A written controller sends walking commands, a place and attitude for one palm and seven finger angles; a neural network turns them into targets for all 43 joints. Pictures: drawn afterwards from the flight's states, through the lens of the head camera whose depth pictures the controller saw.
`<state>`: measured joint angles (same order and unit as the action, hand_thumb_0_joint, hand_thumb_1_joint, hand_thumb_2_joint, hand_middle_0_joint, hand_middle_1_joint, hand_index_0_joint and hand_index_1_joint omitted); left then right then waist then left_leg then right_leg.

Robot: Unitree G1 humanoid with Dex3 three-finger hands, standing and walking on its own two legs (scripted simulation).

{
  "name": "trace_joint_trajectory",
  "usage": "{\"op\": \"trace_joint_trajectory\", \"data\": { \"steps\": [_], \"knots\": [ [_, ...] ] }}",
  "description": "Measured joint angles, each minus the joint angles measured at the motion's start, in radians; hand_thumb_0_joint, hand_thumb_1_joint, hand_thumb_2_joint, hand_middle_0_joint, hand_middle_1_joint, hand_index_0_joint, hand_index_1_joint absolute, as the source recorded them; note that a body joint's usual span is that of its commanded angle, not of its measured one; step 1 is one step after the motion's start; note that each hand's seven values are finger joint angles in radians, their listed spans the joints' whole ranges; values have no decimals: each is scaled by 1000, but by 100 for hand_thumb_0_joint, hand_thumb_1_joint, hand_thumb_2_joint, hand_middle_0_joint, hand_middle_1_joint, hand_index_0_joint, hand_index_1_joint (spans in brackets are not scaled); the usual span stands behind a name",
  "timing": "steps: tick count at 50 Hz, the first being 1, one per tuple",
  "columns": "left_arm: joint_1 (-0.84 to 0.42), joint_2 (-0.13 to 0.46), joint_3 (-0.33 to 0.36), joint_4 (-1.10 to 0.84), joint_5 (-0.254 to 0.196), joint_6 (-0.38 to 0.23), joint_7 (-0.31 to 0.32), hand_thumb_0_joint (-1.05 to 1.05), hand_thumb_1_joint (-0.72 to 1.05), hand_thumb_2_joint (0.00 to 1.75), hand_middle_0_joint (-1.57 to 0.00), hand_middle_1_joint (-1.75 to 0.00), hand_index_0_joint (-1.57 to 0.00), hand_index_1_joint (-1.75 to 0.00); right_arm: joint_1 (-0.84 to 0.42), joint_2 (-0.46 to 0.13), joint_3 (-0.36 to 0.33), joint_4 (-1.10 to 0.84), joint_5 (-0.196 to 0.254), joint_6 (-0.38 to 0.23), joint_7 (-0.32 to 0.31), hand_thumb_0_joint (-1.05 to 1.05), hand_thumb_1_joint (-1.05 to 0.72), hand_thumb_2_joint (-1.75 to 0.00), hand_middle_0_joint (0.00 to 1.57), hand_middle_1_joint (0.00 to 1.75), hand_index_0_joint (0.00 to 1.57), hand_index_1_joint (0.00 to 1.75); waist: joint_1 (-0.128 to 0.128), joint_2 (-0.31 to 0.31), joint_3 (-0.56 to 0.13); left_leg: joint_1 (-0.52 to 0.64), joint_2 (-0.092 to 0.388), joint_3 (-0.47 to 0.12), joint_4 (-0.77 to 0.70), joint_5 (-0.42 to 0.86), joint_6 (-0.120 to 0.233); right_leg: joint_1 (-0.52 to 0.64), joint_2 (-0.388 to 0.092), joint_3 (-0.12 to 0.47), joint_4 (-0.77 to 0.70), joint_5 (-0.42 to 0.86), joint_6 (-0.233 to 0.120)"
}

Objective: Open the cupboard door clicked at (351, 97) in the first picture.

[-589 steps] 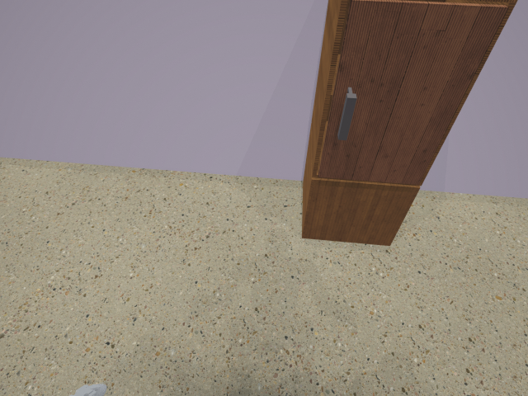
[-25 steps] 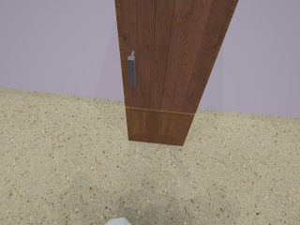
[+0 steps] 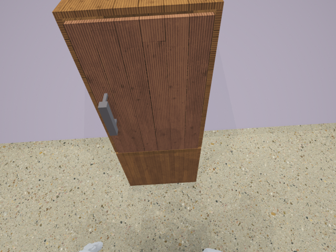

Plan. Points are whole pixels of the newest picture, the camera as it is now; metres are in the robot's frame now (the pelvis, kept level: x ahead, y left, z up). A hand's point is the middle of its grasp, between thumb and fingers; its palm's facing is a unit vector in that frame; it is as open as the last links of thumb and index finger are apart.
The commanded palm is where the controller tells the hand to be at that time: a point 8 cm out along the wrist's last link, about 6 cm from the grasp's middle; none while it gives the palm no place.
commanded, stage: come to a stop and stand still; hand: left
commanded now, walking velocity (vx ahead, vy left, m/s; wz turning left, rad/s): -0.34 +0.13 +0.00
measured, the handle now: (109, 114) +0.55 +0.21 -0.04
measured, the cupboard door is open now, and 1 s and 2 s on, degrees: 0 0 0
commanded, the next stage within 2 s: look again from close up in 1.26 s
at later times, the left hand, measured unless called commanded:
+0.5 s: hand out of the picture -0.01 +0.25 -0.16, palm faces +0.09 -0.98 -0.19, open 7.4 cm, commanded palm none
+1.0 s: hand out of the picture -0.03 +0.16 -0.15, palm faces +0.02 -0.98 -0.21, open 7.3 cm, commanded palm none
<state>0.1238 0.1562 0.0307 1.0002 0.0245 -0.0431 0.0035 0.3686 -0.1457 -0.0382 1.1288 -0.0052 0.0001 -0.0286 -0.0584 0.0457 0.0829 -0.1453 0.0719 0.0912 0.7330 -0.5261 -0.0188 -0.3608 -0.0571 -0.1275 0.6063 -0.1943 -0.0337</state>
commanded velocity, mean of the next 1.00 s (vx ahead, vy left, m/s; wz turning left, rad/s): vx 0.00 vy -0.03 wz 0.00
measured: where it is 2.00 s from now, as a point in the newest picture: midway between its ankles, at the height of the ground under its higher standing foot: outside the picture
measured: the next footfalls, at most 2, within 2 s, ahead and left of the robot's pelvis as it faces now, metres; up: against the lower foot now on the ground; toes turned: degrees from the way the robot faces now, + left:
left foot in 0.34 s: +0.02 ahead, +0.10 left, +0.00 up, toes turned +3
right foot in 0.76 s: +0.04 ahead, -0.12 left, +0.00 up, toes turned -2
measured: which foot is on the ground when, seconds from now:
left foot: up 0.00-0.32, down 0.34-1.00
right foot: down 0.00-0.34, up 0.36-0.74, down 0.76-1.00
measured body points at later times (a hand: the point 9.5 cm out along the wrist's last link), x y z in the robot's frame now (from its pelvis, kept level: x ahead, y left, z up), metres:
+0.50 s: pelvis -0.03 +0.05 +0.02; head -0.04 +0.08 +0.47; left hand -0.01 +0.30 -0.15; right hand +0.01 -0.18 -0.12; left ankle -0.03 +0.15 -0.72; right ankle -0.03 -0.09 -0.67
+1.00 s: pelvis -0.04 -0.01 +0.02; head -0.04 -0.03 +0.47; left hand -0.03 +0.21 -0.14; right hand -0.07 -0.21 -0.16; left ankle -0.03 +0.15 -0.72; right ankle -0.07 -0.10 -0.72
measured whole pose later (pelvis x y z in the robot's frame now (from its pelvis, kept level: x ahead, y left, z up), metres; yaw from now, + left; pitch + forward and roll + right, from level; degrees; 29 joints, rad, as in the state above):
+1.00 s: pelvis -0.04 -0.01 +0.02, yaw +0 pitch -2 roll +1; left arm 0.27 0.14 0.01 1.14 0.01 0.00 0.03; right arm 0.32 -0.12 -0.01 1.17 -0.01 0.01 -0.04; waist -0.03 0.03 0.02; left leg -0.16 0.07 0.03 0.42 -0.22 -0.06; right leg -0.11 0.02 -0.06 0.44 -0.29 -0.04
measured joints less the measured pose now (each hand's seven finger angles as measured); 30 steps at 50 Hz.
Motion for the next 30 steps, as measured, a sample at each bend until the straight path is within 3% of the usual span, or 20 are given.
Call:
{"op": "trace_joint_trajectory", "data": {
  "steps": [4,10,13,16,17,20,25,30],
  "knots": [
    [-16,-32,-11,3,2,25,17,0,91,90,-19,-30,-20,-30,-44,3,-4,-12,10,33,-8,1,-91,-90,20,30,19,30,13,-11,28,-131,-35,-50,195,-63,-4,21,-15,-8,-29,-10,-5],
    [-32,-15,11,-23,8,59,30,-2,93,90,-20,-30,-20,-30,-140,-15,-20,-69,2,57,1,0,-91,-90,20,30,19,30,46,-29,45,-244,-58,-65,246,8,-20,9,-34,-5,-65,34,6],
    [-22,6,20,-25,14,74,29,-1,92,90,-20,-30,-20,-30,-177,-24,-25,-102,-1,53,7,0,-91,-90,20,30,19,30,55,-42,38,-231,-58,-61,176,38,-19,-10,-39,1,-65,52,18],
    [3,30,30,-24,13,87,27,-1,91,90,-20,-30,-20,-30,-183,-27,-21,-129,-2,31,12,0,-91,-90,20,30,19,30,59,-59,10,-147,-53,-54,-30,143,-10,-41,-42,7,-31,52,38],
    [13,39,32,-21,8,93,26,0,91,90,-20,-30,-20,-30,-179,-25,-21,-132,-4,21,12,0,-91,-90,20,30,19,30,58,-67,-2,-129,-56,-54,-81,161,9,-61,-44,13,5,22,42],
    [47,58,39,2,1,114,24,0,91,90,-20,-30,-20,-30,-156,-2,-6,-130,-18,18,7,0,-91,-90,20,30,19,30,60,-93,-31,-117,-66,-44,-102,185,42,-93,-4,98,138,-163,49],
    [124,63,42,41,5,104,2,0,91,90,-19,-30,-20,-30,-109,10,11,-100,-23,16,-7,1,-92,-90,20,30,20,30,70,-91,-86,-61,-67,-49,-270,279,50,-82,46,152,344,-128,65],
    [192,58,31,86,4,99,-5,0,91,90,-19,-30,-20,-30,-92,12,10,-89,-20,-1,-13,1,-92,-90,20,30,20,30,65,-92,-93,-33,-68,-29,-361,325,52,2,33,136,291,-154,80]
  ]
}}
